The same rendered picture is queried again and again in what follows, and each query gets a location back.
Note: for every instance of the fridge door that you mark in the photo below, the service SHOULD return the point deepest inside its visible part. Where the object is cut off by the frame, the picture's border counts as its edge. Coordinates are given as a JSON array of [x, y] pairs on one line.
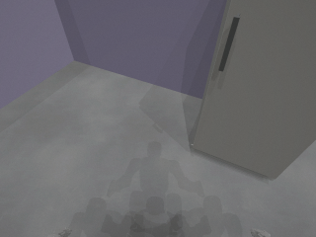
[[260, 111]]

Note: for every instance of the left robot hand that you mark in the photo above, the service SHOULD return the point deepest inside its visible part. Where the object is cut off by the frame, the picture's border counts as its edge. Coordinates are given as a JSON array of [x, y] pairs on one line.
[[61, 232]]

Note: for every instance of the handle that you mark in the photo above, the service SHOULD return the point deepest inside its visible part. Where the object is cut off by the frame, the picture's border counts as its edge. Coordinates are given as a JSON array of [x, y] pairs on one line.
[[230, 39]]

